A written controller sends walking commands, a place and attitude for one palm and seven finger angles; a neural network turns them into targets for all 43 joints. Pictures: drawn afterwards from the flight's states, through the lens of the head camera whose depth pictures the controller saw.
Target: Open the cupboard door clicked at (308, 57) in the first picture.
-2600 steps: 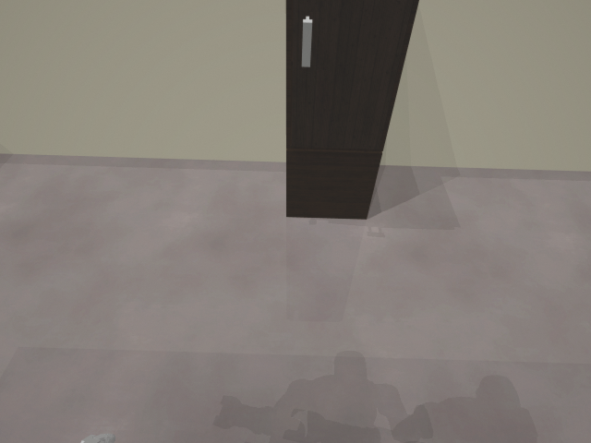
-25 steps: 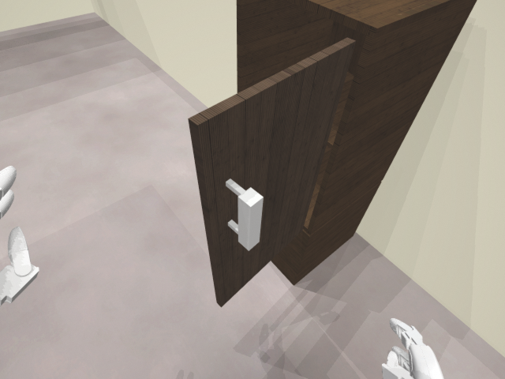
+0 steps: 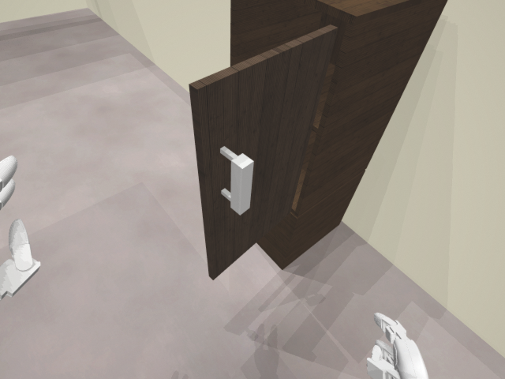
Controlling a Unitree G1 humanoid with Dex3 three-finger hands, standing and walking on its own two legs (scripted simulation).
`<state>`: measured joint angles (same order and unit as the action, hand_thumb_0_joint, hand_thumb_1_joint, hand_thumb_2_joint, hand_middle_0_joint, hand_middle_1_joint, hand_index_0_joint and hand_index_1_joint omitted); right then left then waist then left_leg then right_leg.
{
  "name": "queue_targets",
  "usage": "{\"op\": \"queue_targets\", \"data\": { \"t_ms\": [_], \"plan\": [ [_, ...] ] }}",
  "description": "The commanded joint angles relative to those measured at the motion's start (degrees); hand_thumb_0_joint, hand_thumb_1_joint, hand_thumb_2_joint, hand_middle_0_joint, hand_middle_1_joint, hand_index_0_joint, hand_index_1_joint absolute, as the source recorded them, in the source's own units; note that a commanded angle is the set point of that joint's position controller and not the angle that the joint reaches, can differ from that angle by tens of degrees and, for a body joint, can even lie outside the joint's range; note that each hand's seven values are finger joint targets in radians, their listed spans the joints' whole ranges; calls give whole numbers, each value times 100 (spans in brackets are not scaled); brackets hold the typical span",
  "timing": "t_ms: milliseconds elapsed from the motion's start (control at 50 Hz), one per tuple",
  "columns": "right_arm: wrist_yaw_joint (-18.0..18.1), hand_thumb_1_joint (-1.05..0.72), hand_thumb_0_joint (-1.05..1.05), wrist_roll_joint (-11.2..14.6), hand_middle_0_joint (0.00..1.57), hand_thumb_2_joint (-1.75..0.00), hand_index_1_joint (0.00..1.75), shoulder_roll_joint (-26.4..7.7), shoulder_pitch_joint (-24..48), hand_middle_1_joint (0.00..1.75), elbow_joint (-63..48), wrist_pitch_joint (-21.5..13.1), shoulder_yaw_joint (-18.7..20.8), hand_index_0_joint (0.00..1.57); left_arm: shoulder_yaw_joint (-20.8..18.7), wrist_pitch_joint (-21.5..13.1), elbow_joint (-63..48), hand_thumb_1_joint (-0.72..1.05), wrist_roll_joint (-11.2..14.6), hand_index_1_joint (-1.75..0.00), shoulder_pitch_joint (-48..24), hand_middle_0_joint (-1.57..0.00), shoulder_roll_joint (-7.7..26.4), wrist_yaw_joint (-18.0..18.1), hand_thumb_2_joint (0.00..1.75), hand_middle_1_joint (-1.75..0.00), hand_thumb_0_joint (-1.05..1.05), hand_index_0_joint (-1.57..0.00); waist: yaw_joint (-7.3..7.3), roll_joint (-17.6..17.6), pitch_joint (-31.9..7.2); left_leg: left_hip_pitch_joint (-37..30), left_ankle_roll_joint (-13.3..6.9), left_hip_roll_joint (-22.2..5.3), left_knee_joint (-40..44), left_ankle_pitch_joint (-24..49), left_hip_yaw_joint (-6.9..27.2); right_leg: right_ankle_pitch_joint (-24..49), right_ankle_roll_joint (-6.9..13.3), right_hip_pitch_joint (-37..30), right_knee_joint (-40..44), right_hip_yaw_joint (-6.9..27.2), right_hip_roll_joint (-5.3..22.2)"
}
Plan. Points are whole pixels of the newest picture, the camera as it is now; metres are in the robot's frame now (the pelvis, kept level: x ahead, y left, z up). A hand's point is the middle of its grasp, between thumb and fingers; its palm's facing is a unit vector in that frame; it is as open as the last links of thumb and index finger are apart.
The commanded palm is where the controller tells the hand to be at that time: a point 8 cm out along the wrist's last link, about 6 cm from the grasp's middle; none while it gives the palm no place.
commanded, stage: step back with the hand held close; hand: left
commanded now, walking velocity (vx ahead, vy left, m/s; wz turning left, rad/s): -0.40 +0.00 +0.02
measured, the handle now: (233, 179) +0.44 +0.06 +0.06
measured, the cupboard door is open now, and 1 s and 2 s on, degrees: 96 96 96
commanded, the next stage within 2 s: stop stepping back and stand still in 0.18 s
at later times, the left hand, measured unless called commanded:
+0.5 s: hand out of the picture +0.07 +0.24 +0.16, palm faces +0.32 -0.81 -0.49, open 7.4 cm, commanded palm +0.01 +0.29 +0.18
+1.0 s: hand out of the picture +0.02 +0.26 +0.17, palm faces +0.40 -0.80 -0.45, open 7.4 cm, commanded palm -0.03 +0.30 +0.18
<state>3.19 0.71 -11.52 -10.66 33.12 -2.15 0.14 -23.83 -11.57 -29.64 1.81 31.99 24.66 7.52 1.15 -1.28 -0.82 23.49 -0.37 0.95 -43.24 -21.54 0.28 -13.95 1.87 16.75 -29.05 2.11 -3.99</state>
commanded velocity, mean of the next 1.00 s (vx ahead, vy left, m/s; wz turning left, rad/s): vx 0.00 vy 0.02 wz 0.00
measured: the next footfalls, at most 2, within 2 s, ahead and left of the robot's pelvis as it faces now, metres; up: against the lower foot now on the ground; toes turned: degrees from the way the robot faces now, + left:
left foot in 0.06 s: +0.04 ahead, +0.11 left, +0.00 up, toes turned +1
right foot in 0.40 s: -0.17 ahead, -0.10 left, +0.00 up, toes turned -1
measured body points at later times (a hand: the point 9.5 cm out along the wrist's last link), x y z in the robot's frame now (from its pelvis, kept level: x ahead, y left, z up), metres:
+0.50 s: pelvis -0.15 -0.01 +0.00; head -0.12 +0.00 +0.45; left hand +0.04 +0.28 +0.19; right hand +0.01 -0.23 -0.09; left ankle -0.07 +0.10 -0.70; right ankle -0.22 -0.11 -0.73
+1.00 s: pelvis -0.19 +0.01 +0.00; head -0.19 +0.01 +0.45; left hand -0.01 +0.30 +0.19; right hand -0.05 -0.23 -0.09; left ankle -0.16 +0.10 -0.73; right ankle -0.21 -0.09 -0.73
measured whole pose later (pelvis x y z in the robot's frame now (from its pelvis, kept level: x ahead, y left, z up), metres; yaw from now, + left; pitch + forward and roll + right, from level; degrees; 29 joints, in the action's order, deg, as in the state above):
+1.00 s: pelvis -0.19 +0.01 +0.00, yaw -3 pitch +0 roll -1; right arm 3.4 -0.2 -11.6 -14.3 37.0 -6.6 -1.2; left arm -23.9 -12.3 -27.1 1.8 32.7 22.3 8.4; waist -0.4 0.9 -1.4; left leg 17.8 -0.3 -0.3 -33.6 -15.3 -0.5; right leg -16.5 2.1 11.3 -28.0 -3.2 -2.3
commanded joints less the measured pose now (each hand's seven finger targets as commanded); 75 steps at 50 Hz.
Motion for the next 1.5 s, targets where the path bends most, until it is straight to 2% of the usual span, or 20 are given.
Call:
{"op": "queue_targets", "data": {
  "t_ms": [0,80,120,200,340,380,400,420,460,560,640,680,800,880,1040,1060,1120,1200,1320,1480],
  "plan": [
    [179,-90,0,-22,20,-90,30,-598,581,30,-775,-288,195,20,-901,-314,-1001,90,-43,-30,-186,-20,1113,182,90,-30,0,-20,-63,272,-391,-629,-2,-251,1696,978,3,2936,137,-207,317,652,1237],
    [152,-90,0,-83,20,-90,30,-824,573,30,-910,-470,375,20,-994,-394,-1264,90,21,-30,160,-20,1075,98,90,-30,0,-20,-203,1672,-1054,-291,-635,-1534,2532,2930,1161,117,-317,-632,-1289,-31,184],
    [95,-90,0,-175,20,-90,30,-796,352,30,-829,-654,388,20,-898,-474,-1680,90,5,-30,-257,-20,1009,90,90,-30,0,-20,-151,1376,-752,118,-962,-1978,2793,2399,1400,-1252,-295,-265,-2557,106,139],
    [65,-90,0,-142,20,-90,30,-827,313,30,-539,-933,394,20,-611,-365,-1463,90,30,-30,-362,-20,757,186,90,-30,0,-20,-119,1100,-718,-1041,-837,-1774,2609,3021,1001,-1413,-364,364,-2165,-97,224],
    [-29,-90,0,-77,20,-90,30,-707,543,30,-710,-845,240,20,-806,-158,-1418,90,156,-30,37,-20,938,161,90,-30,0,-20,-179,1176,-614,-395,-167,-780,2855,-563,273,-1056,-80,-1105,935,-682,133],
    [-69,-90,0,-140,20,-90,30,-561,550,30,-728,-648,188,20,-1242,-197,-1491,90,148,-30,286,-20,1455,158,90,-30,0,-20,-168,-657,-651,-722,240,-44,223,178,-277,-1301,542,186,2179,1205,1785],
    [-59,-90,0,-189,20,-90,30,-580,591,30,-654,-645,120,20,-1294,-281,-1560,90,183,-30,17,-20,1522,205,90,-30,0,-20,-205,-735,-539,-158,201,-159,-672,286,-116,-89,886,189,2031,1457,2323],
    [-24,-90,0,-10,20,-90,30,-525,348,30,-566,-666,171,20,-1002,-164,-1067,90,193,-30,71,-20,1115,164,90,-30,0,-20,-111,-1251,-655,550,202,-23,-1139,206,28,754,708,-475,1507,1296,2053],
    [49,-90,0,18,20,-90,30,-530,480,30,-521,-689,161,20,-1003,-154,-943,90,121,-30,-49,-20,1065,211,90,-30,0,-20,-34,-813,-429,682,148,-286,-834,342,-8,2019,578,-775,1056,809,1869],
    [175,-90,0,-63,20,-90,30,-709,355,30,-399,-782,164,20,-669,-217,-679,90,21,-30,-561,-20,894,267,90,-30,0,-20,-37,-177,-215,-846,-165,-163,1629,719,-420,925,234,-523,744,471,1448],
    [204,-90,0,-59,20,-90,30,-852,236,30,-530,-777,196,20,-786,-291,-982,90,24,-30,-300,-20,1028,255,90,-30,0,-20,-12,956,-635,-1743,-501,-914,1861,2781,763,1048,-197,-131,-581,-253,534],
    [158,-90,0,-120,20,-90,30,-804,306,30,-497,-865,201,20,-714,-346,-1318,90,1,-30,-438,-20,1048,203,90,-30,0,-20,-59,1490,-458,-1581,-609,-1379,2598,2156,1483,-1247,-250,224,-1193,-442,346],
    [118,-90,0,-100,20,-90,30,-787,398,30,-617,-892,153,20,-837,-354,-1007,90,-34,-30,-29,-20,962,235,90,-30,0,-20,-83,866,8,217,-267,-834,2535,-119,429,-313,-109,-1247,490,-340,536],
    [67,-90,0,-75,20,-90,30,-733,244,30,-535,-713,263,20,-864,-353,-759,90,63,-30,-112,-20,955,201,90,-30,0,-20,-27,-612,48,-280,56,-191,230,271,44,-1349,655,85,1890,1787,1854],
    [210,-90,0,-65,20,-90,30,-742,392,30,-538,-825,93,20,-449,-315,-525,90,-61,-30,-703,-20,736,143,90,-30,0,-20,-108,777,-83,-876,-204,-773,2580,1181,832,225,-221,-571,423,-117,491],
    [-302,-90,0,-141,20,-90,30,-1856,537,30,1012,-877,483,20,1699,661,3772,90,-502,-30,-980,-20,-330,-639,90,-30,0,-20,113,898,403,-12,-474,-950,1846,2642,1324,768,-138,78,-620,-301,689],
    [-242,-90,0,-176,20,-90,30,-1326,164,30,944,-345,343,20,1713,1127,4466,90,-370,-30,-1039,-20,-541,-710,90,-30,0,-20,-141,-24,-463,-436,-777,-1238,1972,3086,1464,-632,-92,-260,-823,-48,581],
    [-298,-90,0,-188,20,-90,30,-1378,410,30,1244,-146,299,20,1841,1031,5955,90,-383,-30,-1620,-20,10,-709,90,-30,0,-20,-174,-768,-531,-618,-349,-583,1699,2355,854,823,93,-728,201,389,899],
    [-275,-90,0,-193,20,-90,30,-1090,381,30,1997,117,119,20,2162,1091,7874,90,-280,-30,-1939,-20,-95,-669,90,-30,0,-20,-91,772,-10,-962,-203,-497,2358,1156,843,-65,119,-538,834,507,885],
    [-178,-90,0,-164,20,-90,30,-1011,-125,30,2636,236,184,20,2187,1092,9053,90,-250,-30,-1581,-20,-296,-673,90,-30,0,-20,-69,438,319,-1073,-213,-521,2522,342,867,-717,189,-326,1303,402,878]
  ]
}}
